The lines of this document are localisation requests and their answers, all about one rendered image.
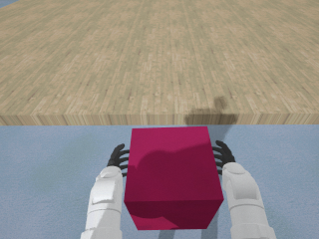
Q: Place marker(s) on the carton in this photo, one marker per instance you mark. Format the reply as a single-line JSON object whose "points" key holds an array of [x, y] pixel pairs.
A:
{"points": [[172, 179]]}

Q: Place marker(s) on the robot left forearm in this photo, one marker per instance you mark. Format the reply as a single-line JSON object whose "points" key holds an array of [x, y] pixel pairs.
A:
{"points": [[105, 206]]}

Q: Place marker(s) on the robot left hand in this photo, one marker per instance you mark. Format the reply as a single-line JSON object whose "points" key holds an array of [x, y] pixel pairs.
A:
{"points": [[115, 159]]}

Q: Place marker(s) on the robot right forearm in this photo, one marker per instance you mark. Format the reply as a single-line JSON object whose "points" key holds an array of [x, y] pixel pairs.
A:
{"points": [[247, 212]]}

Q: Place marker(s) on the robot right hand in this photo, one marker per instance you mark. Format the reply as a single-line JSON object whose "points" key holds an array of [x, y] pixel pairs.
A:
{"points": [[226, 156]]}

